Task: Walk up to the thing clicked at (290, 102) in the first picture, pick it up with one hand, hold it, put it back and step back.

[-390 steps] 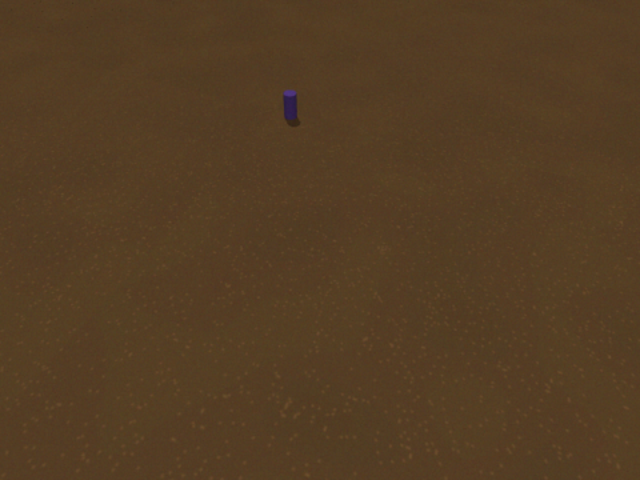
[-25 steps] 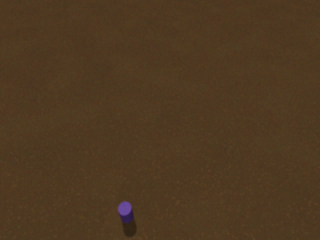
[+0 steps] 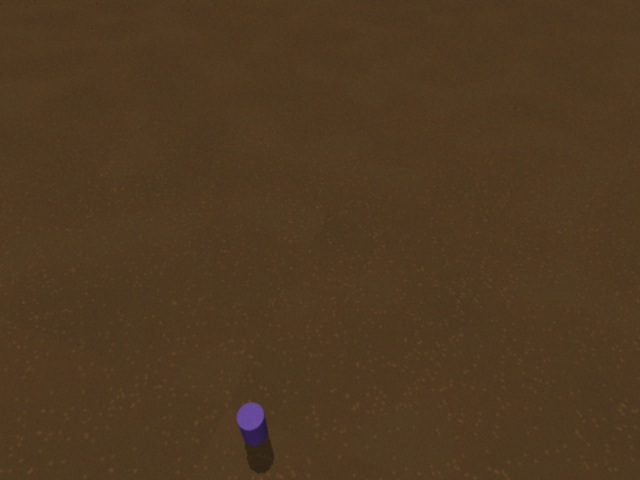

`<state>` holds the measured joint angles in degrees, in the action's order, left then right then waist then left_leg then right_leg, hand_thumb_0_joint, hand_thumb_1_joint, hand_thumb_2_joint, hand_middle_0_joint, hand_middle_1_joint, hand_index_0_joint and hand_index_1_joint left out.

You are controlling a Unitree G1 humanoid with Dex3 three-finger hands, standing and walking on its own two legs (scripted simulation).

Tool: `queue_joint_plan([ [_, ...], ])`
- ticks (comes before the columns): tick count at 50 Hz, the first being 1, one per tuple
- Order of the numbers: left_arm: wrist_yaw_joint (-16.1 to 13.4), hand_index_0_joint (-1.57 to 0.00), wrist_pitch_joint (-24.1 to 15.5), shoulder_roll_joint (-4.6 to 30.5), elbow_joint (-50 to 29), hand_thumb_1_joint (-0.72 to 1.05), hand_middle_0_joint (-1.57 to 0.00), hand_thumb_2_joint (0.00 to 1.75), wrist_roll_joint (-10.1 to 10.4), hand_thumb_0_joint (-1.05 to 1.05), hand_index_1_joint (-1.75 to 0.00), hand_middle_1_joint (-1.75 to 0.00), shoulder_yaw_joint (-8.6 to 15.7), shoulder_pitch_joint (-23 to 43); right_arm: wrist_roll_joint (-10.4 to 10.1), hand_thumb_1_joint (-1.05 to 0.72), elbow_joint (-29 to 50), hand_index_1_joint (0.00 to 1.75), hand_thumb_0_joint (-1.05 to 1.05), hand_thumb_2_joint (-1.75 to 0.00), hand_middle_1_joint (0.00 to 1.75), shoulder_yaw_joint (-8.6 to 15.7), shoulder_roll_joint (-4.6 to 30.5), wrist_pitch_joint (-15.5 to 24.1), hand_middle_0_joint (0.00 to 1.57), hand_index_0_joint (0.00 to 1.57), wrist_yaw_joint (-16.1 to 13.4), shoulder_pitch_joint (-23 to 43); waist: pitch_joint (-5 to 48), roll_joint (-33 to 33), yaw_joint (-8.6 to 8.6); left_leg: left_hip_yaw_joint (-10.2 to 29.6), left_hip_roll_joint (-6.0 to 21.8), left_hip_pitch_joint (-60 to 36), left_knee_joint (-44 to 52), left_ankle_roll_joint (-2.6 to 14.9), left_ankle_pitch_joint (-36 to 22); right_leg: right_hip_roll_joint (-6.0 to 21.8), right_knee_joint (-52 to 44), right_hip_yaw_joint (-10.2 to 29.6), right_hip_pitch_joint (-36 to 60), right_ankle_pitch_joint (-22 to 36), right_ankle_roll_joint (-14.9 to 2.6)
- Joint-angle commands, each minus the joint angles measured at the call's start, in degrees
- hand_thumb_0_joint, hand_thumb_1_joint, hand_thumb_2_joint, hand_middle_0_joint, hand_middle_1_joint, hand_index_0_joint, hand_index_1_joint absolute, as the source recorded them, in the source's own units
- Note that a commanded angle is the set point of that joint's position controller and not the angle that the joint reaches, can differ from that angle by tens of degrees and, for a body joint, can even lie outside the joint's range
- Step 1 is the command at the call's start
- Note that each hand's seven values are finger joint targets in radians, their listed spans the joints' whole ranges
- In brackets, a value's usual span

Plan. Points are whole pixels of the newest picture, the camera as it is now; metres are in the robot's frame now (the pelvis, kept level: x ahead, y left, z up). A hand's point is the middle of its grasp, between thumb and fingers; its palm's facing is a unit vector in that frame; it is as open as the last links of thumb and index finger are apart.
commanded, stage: stand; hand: left
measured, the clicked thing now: (253, 424) +0.42 +0.17 -0.71
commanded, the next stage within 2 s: go down in 1.34 s
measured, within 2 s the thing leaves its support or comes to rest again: neither
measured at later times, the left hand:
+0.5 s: hand out of the picture +0.07 +0.25 -0.16, palm faces -0.02 -0.94 -0.33, open 7.4 cm
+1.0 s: hand out of the picture +0.07 +0.25 -0.16, palm faces -0.02 -0.94 -0.34, open 7.4 cm
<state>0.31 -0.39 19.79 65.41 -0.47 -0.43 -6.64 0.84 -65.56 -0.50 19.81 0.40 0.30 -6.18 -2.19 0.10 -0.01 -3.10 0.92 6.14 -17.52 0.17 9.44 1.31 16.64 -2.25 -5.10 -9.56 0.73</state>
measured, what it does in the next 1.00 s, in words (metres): stands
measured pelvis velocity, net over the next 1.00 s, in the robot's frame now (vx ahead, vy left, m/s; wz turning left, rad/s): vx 0.01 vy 0.00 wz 0.01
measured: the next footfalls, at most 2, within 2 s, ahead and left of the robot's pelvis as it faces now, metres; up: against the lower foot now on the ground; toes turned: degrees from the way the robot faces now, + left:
none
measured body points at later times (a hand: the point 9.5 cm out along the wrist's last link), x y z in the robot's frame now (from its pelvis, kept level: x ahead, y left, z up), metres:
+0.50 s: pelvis +0.00 +0.00 +0.00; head +0.01 +0.01 +0.45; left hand +0.07 +0.30 -0.14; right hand +0.08 -0.30 -0.13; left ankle +0.00 +0.11 -0.75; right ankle +0.00 -0.13 -0.75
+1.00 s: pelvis +0.01 +0.00 +0.00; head +0.01 +0.01 +0.45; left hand +0.07 +0.30 -0.14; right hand +0.09 -0.30 -0.13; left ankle +0.00 +0.11 -0.75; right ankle +0.00 -0.13 -0.75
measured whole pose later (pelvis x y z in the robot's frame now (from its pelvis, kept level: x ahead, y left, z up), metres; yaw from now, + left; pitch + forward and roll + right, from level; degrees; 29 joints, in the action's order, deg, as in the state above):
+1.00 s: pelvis +0.01 +0.00 +0.00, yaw +1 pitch -2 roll +0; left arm 0.1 -0.4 19.9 64.9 -0.6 -0.6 -7.0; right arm 0.9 -65.1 -0.5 19.8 0.4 0.2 -6.1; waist -2.1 0.1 0.1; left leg -2.6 0.4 5.8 -17.7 0.5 10.1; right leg 1.8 16.6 -2.7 -4.5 -10.4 1.1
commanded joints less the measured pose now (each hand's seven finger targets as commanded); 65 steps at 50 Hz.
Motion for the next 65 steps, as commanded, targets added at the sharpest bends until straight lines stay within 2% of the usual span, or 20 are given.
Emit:
queue_joint_plan([
  [1,-0.8,-0.2,-1.5,12.2,-3.4,0.9,-0.2,0.9,-0.2,0.0,-0.3,-0.3,2.3,2.0,-0.3,-0.9,3.3,0.3,0.0,-0.9,0.3,2.3,12.3,1.4,0.2,0.2,-0.6,2.7,3.5,-0.1,0.04,7.0,7.6,-1.4,2.7,0.98,-6.7,7.2,-2.9,6.1,-0.5,5.9,-1.4],
  [9,-0.9,-0.2,-1.5,12.3,-3.6,0.9,-0.2,0.9,-0.2,0.0,-0.3,-0.3,2.4,2.1,-0.1,-0.9,3.6,0.3,0.0,-0.9,0.3,2.5,12.4,1.4,0.2,0.2,-0.7,3.0,4.1,-0.3,-0.06,6.9,7.8,-1.8,2.4,1.01,-9.1,7.3,-2.4,5.8,0.0,8.0,-1.51],
  [14,-1.0,-0.2,-1.5,12.3,-3.7,0.9,-0.2,0.9,-0.2,0.0,-0.3,-0.3,2.4,2.0,-0.2,-0.9,3.6,0.3,0.0,-0.9,0.3,2.5,12.4,1.4,0.2,0.2,-0.7,2.2,3.3,-0.4,-0.21,6.8,7.5,-0.8,2.7,1.13,-8.4,7.4,-2.8,5.8,0.6,8.2,-1.45],
  [21,-0.9,-0.2,-1.4,12.4,-3.7,0.9,-0.2,0.9,-0.2,0.0,-0.3,-0.3,2.5,2.0,-0.3,-0.9,3.6,0.3,0.0,-0.9,0.3,2.4,12.3,1.4,0.2,0.2,-0.6,2.6,2.8,-0.5,-0.07,7.2,7.5,-0.6,3.5,0.94,-6.4,7.2,-2.7,5.6,0.1,5.2,-1.46],
  [25,-0.7,-0.2,-1.3,12.2,-3.8,0.9,-0.2,0.9,-0.4,0.0,-0.3,-0.3,2.6,2.0,-0.2,-0.9,3.6,0.3,0.0,-0.9,0.3,2.5,12.5,1.5,0.2,0.2,-0.8,2.5,3.5,-0.8,-0.01,7.2,7.6,-0.8,3.2,1.1,-7.2,7.4,-2.4,5.7,0.5,6.2,-1.63],
  [31,-0.8,-0.2,-1.3,12.3,-3.8,0.9,-0.2,0.9,-0.3,0.0,-0.3,-0.3,2.4,1.8,-0.3,-0.9,3.6,0.3,0.0,-0.9,0.3,2.4,12.5,1.4,0.2,0.2,-0.8,2.7,2.9,-0.4,0.06,7.5,7.3,-0.7,3.4,0.82,-5.9,7.1,-2.7,5.5,-0.6,4.3,-1.37],
  [35,-0.8,-0.2,-1.3,12.2,-3.9,0.9,-0.2,0.9,-0.4,0.0,-0.3,-0.3,2.4,1.7,-0.2,-0.9,3.5,0.3,0.0,-0.9,0.3,2.5,12.7,1.4,0.2,0.2,-0.8,2.4,3.3,-0.8,0.0,7.3,7.3,-0.2,3.2,1.01,-6.4,7.5,-2.7,5.8,0.4,5.7,-1.64],
  [41,-0.9,-0.2,-1.4,12.3,-3.9,0.9,-0.2,0.9,-0.3,0.0,-0.3,-0.3,2.3,1.9,-0.2,-0.9,3.6,0.3,0.0,-0.9,0.3,2.4,12.5,1.5,0.2,0.2,-0.8,2.5,4.5,-0.2,-0.06,7.2,7.6,-1.6,2.4,1.11,-10.1,7.6,-1.8,5.5,0.8,8.1,-1.51],
  [47,-1.0,-0.2,-1.4,12.3,-3.8,0.9,-0.2,0.9,-0.2,0.0,-0.3,-0.3,2.2,1.4,-0.2,-0.9,3.5,0.3,0.0,-0.9,0.3,2.4,12.5,1.4,0.2,0.2,-0.8,2.6,3.9,-0.3,-0.02,7.2,7.5,-2.0,2.3,1.02,-9.8,7.5,-2.0,5.3,0.0,7.6,-1.47],
  [50,-1.0,-0.2,-1.4,12.2,-4.0,0.9,-0.2,0.9,-0.3,0.0,-0.3,-0.3,2.2,1.6,-0.2,-0.9,3.6,0.3,0.0,-0.9,0.3,2.5,12.5,1.5,0.2,0.2,-0.8,2.3,4.0,-0.3,-0.03,7.1,7.4,-1.1,2.2,1.15,-10.5,7.8,-2.1,5.4,1.3,9.3,-1.53],
  [57,-1.0,-0.2,-1.3,12.2,-4.2,0.9,-0.2,0.9,-0.3,0.0,-0.3,-0.3,2.4,1.7,-0.2,-0.9,3.7,0.3,0.0,-0.9,0.3,2.5,12.5,1.5,0.2,0.2,-0.8,2.3,3.3,-0.3,0.04,7.0,7.3,-1.0,2.6,1.03,-10.0,7.6,-2.3,5.3,0.9,8.2,-1.63],
  [60,-1.0,-0.2,-1.3,12.4,-3.9,0.9,-0.2,0.9,-0.3,0.0,-0.3,-0.3,2.3,1.6,-0.3,-0.9,3.8,0.3,0.0,-0.9,0.3,2.5,12.3,1.4,0.2,0.2,-0.8,2.6,2.6,0.0,-0.08,7.4,7.3,-0.8,3.1,0.85,-8.2,7.3,-2.4,5.1,0.2,6.1,-1.43],
  [65,-1.0,-0.2,-1.4,12.2,-4.2,0.9,-0.2,0.9,-0.4,0.0,-0.3,-0.3,2.3,1.4,-0.3,-0.9,3.9,0.3,0.0,-0.9,0.3,2.6,12.6,1.4,0.2,0.2,-0.8,2.4,3.8,-0.5,0.01,7.1,7.3,-1.4,2.4,1.2,-9.0,7.7,-2.5,5.3,0.9,8.0,-1.55],
])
